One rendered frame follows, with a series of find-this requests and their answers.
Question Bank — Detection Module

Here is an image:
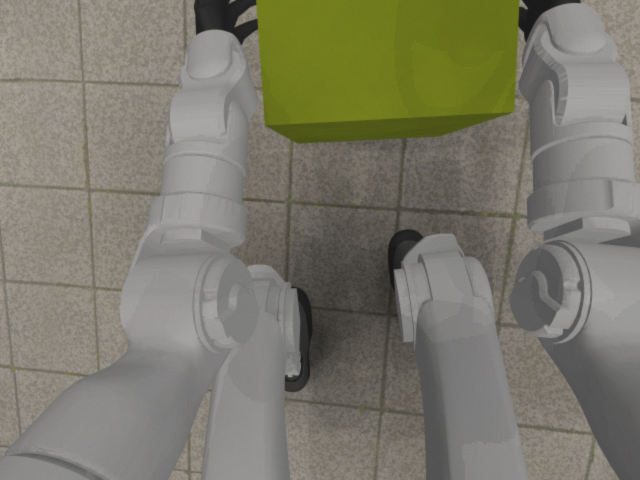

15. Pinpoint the robot left upper arm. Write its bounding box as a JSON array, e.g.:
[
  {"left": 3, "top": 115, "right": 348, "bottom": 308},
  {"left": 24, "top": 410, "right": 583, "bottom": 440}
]
[{"left": 0, "top": 251, "right": 260, "bottom": 480}]

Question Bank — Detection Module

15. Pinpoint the robot left foot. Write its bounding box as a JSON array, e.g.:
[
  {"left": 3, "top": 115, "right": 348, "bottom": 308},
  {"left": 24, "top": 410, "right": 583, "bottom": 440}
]
[{"left": 285, "top": 287, "right": 312, "bottom": 392}]

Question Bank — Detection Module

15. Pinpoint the left robot forearm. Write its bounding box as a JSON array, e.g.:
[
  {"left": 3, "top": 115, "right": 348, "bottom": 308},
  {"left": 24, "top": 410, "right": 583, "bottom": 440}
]
[{"left": 120, "top": 30, "right": 259, "bottom": 327}]

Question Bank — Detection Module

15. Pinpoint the right robot forearm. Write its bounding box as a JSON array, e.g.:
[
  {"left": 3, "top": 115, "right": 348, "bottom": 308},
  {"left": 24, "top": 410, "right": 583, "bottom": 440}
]
[{"left": 518, "top": 3, "right": 640, "bottom": 248}]

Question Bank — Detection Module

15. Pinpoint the right robot shin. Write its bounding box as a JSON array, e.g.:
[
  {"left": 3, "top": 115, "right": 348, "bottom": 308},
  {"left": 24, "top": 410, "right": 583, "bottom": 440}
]
[{"left": 403, "top": 234, "right": 494, "bottom": 315}]

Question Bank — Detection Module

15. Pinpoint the robot right hand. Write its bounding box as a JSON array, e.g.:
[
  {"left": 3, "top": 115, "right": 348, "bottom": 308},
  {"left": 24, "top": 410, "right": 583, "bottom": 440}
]
[{"left": 518, "top": 0, "right": 581, "bottom": 42}]

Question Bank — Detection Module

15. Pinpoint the carton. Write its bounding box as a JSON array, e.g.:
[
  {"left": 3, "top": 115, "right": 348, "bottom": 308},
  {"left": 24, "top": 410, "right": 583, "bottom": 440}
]
[{"left": 256, "top": 0, "right": 520, "bottom": 144}]

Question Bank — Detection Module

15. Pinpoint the robot left hand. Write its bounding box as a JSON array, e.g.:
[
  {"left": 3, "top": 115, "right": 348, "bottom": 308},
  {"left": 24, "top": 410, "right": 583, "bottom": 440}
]
[{"left": 194, "top": 0, "right": 258, "bottom": 45}]

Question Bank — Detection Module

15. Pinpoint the robot right upper arm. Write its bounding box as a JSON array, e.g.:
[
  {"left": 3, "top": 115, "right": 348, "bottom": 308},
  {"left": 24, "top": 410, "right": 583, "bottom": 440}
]
[{"left": 509, "top": 240, "right": 640, "bottom": 480}]

